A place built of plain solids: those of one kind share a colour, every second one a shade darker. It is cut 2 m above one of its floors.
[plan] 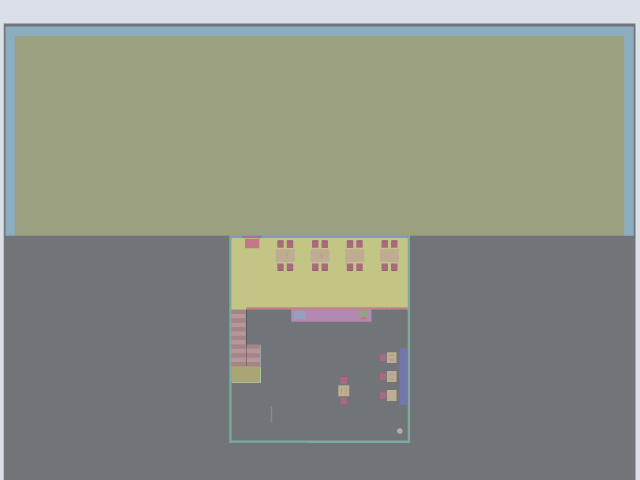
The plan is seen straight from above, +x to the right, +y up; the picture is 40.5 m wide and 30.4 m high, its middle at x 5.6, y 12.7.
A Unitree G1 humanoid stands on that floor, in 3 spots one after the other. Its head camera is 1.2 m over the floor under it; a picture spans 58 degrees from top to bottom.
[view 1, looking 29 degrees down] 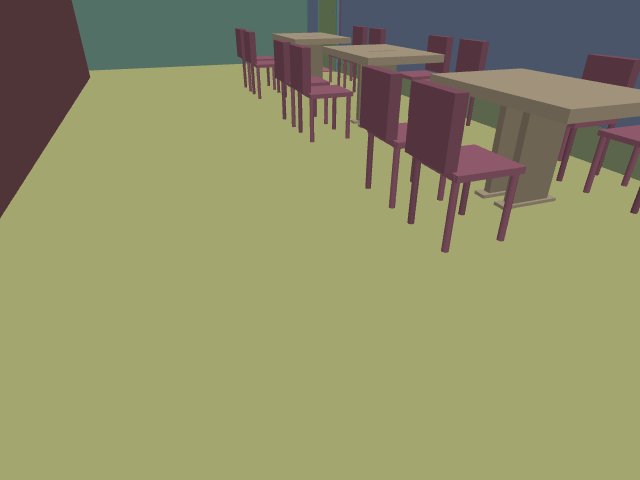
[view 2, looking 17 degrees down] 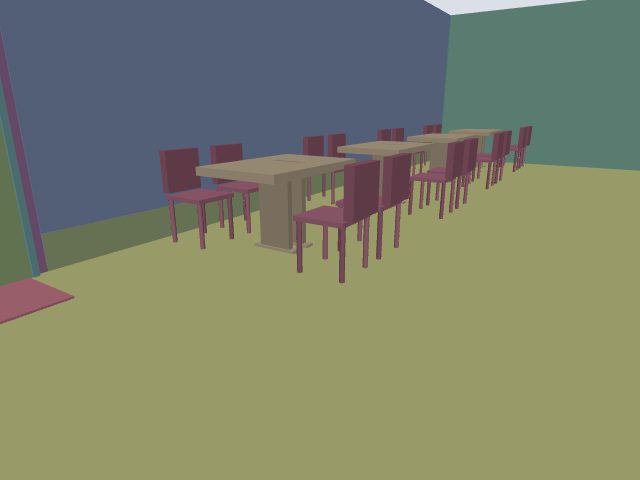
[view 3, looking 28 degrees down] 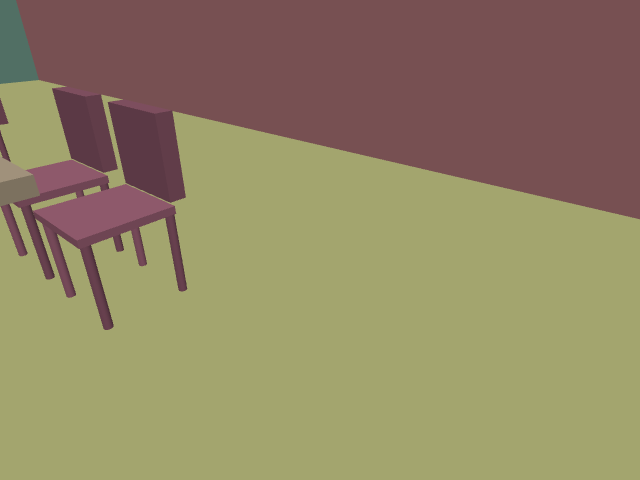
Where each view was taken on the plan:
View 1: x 9.95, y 9.49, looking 160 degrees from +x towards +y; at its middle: upper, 2.48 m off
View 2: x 0.43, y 9.39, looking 33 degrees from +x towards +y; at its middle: upper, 4.10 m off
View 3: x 1.30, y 11.72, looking -50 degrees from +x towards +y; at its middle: upper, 2.56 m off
